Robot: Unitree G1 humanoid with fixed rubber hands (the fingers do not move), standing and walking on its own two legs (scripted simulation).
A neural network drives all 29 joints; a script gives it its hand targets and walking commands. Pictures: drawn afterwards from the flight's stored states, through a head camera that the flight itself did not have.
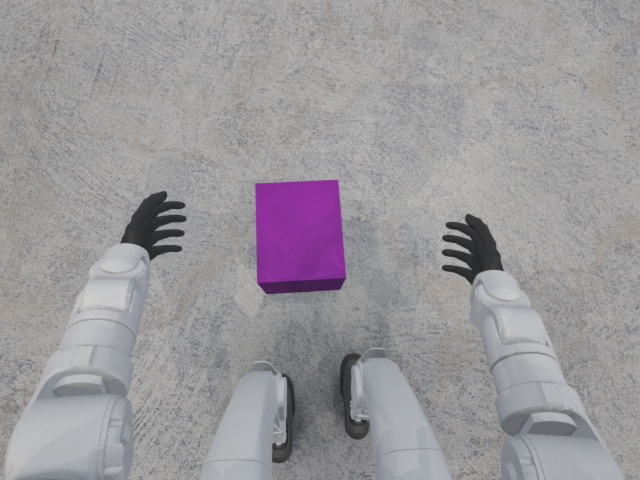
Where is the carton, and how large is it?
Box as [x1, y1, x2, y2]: [255, 180, 345, 293]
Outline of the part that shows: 337,180 255,184 257,282 266,293 328,290 340,288 345,278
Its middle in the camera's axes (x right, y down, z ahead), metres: -0.05 +0.01 +1.03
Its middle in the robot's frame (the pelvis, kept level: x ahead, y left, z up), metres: +0.53 +0.02 -0.59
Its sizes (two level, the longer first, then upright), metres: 0.248 0.206 0.198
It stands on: the floor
